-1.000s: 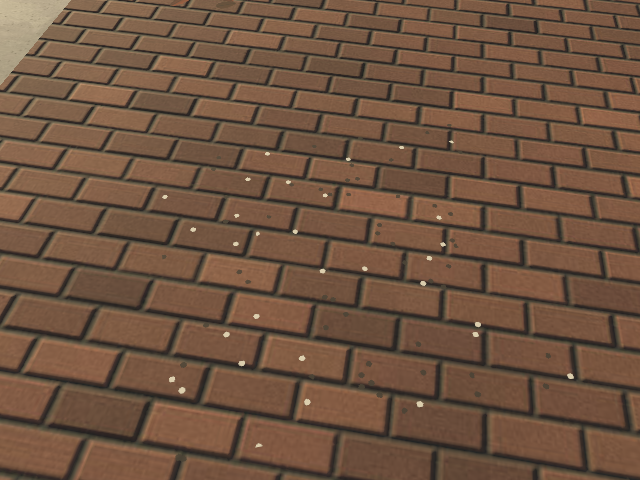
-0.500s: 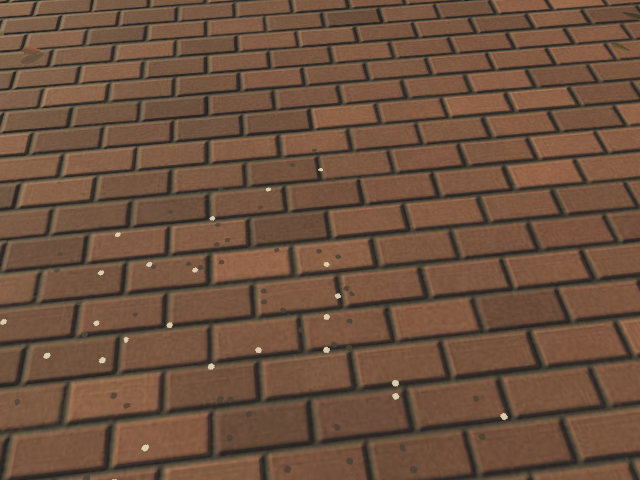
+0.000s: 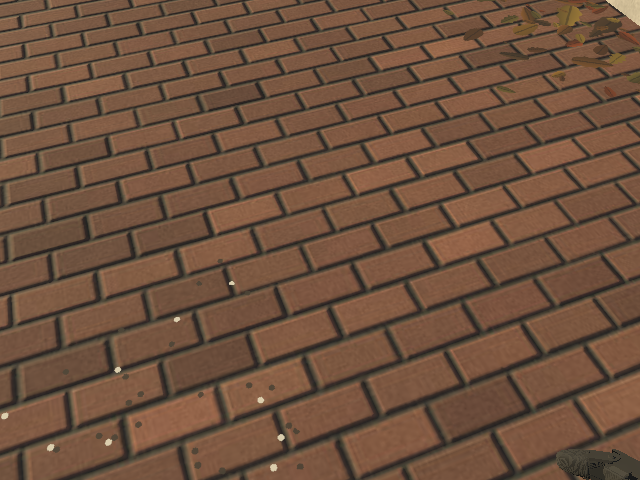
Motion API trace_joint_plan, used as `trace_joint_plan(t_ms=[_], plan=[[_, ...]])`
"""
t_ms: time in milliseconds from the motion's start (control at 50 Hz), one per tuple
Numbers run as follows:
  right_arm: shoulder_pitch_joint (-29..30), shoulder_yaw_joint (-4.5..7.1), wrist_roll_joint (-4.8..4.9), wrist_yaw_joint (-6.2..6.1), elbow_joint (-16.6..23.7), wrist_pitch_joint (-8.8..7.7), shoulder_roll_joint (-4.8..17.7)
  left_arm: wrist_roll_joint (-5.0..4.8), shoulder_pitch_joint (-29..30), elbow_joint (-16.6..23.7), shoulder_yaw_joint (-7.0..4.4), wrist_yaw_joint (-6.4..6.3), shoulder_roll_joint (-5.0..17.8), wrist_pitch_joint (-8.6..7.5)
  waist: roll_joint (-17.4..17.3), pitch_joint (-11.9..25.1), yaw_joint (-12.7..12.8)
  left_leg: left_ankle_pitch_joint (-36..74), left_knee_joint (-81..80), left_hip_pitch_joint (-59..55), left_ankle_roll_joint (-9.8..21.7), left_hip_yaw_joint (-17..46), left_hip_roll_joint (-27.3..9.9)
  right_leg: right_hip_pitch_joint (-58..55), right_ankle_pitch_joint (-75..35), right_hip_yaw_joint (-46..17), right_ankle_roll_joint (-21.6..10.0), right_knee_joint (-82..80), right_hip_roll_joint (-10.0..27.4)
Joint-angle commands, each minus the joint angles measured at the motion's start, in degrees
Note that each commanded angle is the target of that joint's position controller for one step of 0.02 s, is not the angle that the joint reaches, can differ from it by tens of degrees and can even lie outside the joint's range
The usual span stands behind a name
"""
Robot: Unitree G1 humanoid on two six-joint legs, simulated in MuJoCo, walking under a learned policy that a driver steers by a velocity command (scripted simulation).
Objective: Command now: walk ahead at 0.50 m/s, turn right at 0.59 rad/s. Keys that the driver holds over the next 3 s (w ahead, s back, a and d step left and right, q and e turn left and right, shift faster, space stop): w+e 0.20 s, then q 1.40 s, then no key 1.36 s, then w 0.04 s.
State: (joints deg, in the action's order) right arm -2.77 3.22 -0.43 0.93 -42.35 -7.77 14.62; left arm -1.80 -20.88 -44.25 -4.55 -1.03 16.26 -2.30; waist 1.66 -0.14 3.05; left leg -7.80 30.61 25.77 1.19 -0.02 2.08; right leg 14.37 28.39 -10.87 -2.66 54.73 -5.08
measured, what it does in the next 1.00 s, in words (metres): walks ahead: right foot, then left foot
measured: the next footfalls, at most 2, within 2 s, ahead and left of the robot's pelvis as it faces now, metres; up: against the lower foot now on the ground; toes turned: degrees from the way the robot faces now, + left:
right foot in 0.40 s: +0.34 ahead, -0.18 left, +0.00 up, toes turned -9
left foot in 0.82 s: +0.30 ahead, +0.08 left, +0.00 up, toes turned +8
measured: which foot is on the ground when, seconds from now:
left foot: down 0.00-0.42, up 0.44-0.80, down 0.82-1.00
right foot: up 0.00-0.38, down 0.40-0.82, up 0.84-1.00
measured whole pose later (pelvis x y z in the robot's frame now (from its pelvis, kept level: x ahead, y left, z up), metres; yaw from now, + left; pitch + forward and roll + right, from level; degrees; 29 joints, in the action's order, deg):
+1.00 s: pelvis +0.26 -0.01 +0.02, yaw +10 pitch +3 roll -3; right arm -13.5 3.8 -0.2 -0.9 -41.0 0.8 16.5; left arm 0.4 -4.6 -45.0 -5.8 -3.2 17.6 1.4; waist 1.7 -1.6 -1.2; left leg -12.6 28.8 18.8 3.4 1.8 0.7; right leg 33.6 22.0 -1.1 2.5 63.5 -0.1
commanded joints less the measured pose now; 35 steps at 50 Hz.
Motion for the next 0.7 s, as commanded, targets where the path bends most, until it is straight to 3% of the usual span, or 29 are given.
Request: trace_joint_plan(t_ms=[20,40,60,100,200,280,340,380,400,420,440,460,480,500,520,540,560,600,700], plan=[[-12.10,2.45,0.37,-0.64,0.98,1.08,7.35,0.00,2.72,6.44,-1.14,0.01,8.31,-0.84,-7.18,6.50,-7.59,-17.13,-13.93,-32.94,10.38,30.24,-22.89,32.07,-3.37,2.16,1.23,21.66,6.92],[-9.66,1.98,0.08,-0.61,0.66,1.46,6.17,0.65,5.00,7.25,-1.23,0.18,7.49,-0.72,-5.73,2.23,-6.30,-11.20,-15.73,-25.61,9.59,24.13,-20.29,30.43,-6.47,2.83,1.29,18.70,8.55],[-8.36,1.53,-0.29,-0.66,0.43,1.44,5.18,0.67,5.13,7.51,-1.42,0.42,6.61,-0.42,-6.88,0.68,-4.78,-7.09,-17.23,-21.23,8.72,19.37,-18.30,27.99,-8.44,2.98,1.09,16.36,10.32],[-8.03,1.75,-0.09,-0.53,-0.36,1.06,5.55,0.09,4.18,7.78,-0.99,0.82,4.07,0.29,-8.31,-0.15,-3.75,-2.06,-20.03,-17.21,8.92,12.95,-16.71,25.33,-10.25,4.55,1.26,13.89,11.55],[-9.56,2.88,0.01,-0.72,-2.19,0.76,8.93,0.46,8.44,10.21,-0.50,1.14,2.90,0.65,-5.68,-0.23,-4.13,9.99,-21.87,-20.09,10.00,2.99,-17.35,28.73,-20.65,5.12,2.54,3.62,12.47],[-11.84,2.27,1.04,-0.81,-4.25,2.14,9.49,1.59,15.45,11.69,0.96,2.34,-0.33,-0.85,-5.22,-1.36,-5.93,25.19,-18.63,-17.15,8.49,-3.66,-13.56,18.19,-29.10,10.90,2.10,-14.20,8.78],[-14.28,2.49,2.35,-0.57,-5.70,3.18,11.82,1.55,18.09,12.81,0.43,3.09,1.50,-1.55,-7.18,-0.30,-6.06,28.49,-13.97,-22.07,7.57,-0.71,-15.12,14.81,-27.33,11.50,1.08,-21.35,6.63],[-12.74,2.45,2.94,-0.76,-5.93,3.62,12.21,2.26,12.06,10.80,-0.77,2.81,4.13,-1.96,-7.76,2.93,-1.70,31.40,-6.36,-23.10,5.13,0.13,-13.86,5.06,-31.34,12.07,-0.79,-29.32,4.54],[-13.87,1.85,2.55,-0.74,-6.21,3.43,10.51,3.03,7.04,9.16,-1.83,2.24,7.16,-2.09,-6.39,6.35,0.43,28.92,0.90,-19.78,2.90,-1.04,-11.00,-4.95,-41.51,11.47,-2.38,-31.09,5.72],[-13.71,0.23,0.33,-0.69,-4.18,2.95,6.46,4.68,-0.08,8.39,-2.70,1.25,11.92,-1.97,0.77,14.96,2.47,7.42,15.92,-8.63,-0.46,-3.24,-6.97,-21.54,-70.26,1.05,-6.22,-24.60,18.02],[-23.76,-1.63,0.32,-0.16,-5.57,2.96,1.56,5.34,1.45,9.54,-1.89,0.93,12.24,-1.29,13.26,25.02,-1.41,-34.09,33.32,4.79,-3.74,1.45,-1.78,-34.98,-83.99,-14.17,-17.23,-22.57,33.49],[-22.72,0.17,2.04,-0.28,-6.78,3.72,8.30,3.89,1.34,9.91,-1.76,1.31,10.02,-0.31,9.00,27.41,1.18,-34.84,39.15,5.84,-4.16,6.64,-3.34,-30.38,-73.74,-12.74,-17.16,-24.81,31.05],[-17.48,0.92,3.05,-0.44,-5.05,4.45,9.97,2.83,4.35,9.66,-1.24,1.39,8.45,-0.04,7.41,20.04,0.73,-32.68,40.65,10.87,-4.12,5.03,-4.80,-25.55,-64.57,-7.08,-15.01,-27.04,27.68],[-15.38,0.84,2.51,-1.15,-4.93,5.50,8.56,2.23,7.81,9.08,-0.61,1.26,6.56,0.02,4.27,14.97,-0.91,-28.88,38.54,11.96,-4.48,3.87,-6.61,-18.98,-54.88,-3.76,-12.69,-29.61,25.03],[-15.08,1.18,1.79,-1.84,-5.14,6.92,8.34,2.19,10.91,8.90,-0.17,1.22,5.12,0.05,4.59,10.63,-2.50,-25.69,36.74,9.62,-5.27,3.44,-7.54,-10.97,-47.09,-0.85,-11.61,-32.84,23.43],[-16.57,1.30,1.57,-2.33,-5.37,8.36,7.54,2.85,13.73,8.61,-0.30,1.07,5.32,0.07,5.79,8.48,-4.57,-22.33,36.34,4.52,-6.11,2.46,-7.40,-3.02,-42.17,2.33,-11.15,-36.09,22.20],[-17.68,1.38,1.44,-2.79,-5.18,9.36,6.69,3.47,15.76,8.49,-0.54,0.85,5.64,-0.04,6.59,7.37,-5.80,-20.05,35.91,1.72,-6.52,1.21,-6.76,1.60,-38.32,4.48,-11.28,-38.22,21.80],[-17.60,1.65,1.17,-3.26,-4.12,10.38,6.03,3.69,17.89,8.01,-0.71,0.33,5.66,-0.28,7.06,6.26,-6.56,-16.91,33.17,0.25,-6.34,0.44,-6.74,4.89,-33.22,7.64,-11.49,-40.15,22.06],[-11.45,1.58,0.78,-1.92,-0.13,10.88,5.99,2.72,17.95,5.69,-1.41,-1.23,7.23,0.52,6.37,6.48,-4.79,-10.73,20.85,-2.70,-3.81,-0.77,-7.67,2.73,-25.88,10.93,-10.64,-40.43,23.91]])
Over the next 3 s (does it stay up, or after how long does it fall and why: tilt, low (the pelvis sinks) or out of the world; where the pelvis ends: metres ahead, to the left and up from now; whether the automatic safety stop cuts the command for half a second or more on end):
stays up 0.27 -0.02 0.01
